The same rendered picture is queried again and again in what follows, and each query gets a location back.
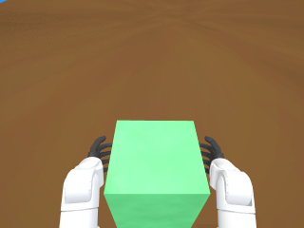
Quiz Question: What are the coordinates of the left robot hand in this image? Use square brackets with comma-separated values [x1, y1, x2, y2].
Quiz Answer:
[87, 136, 113, 172]

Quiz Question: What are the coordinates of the right robot forearm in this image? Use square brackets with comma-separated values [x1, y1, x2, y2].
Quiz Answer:
[209, 158, 257, 228]

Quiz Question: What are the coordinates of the carton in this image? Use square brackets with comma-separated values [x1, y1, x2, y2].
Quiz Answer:
[104, 120, 211, 228]

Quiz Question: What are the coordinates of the left robot forearm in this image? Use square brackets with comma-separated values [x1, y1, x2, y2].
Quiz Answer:
[59, 157, 104, 228]

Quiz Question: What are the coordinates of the right robot hand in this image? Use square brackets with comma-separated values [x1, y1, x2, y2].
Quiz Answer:
[199, 136, 224, 175]

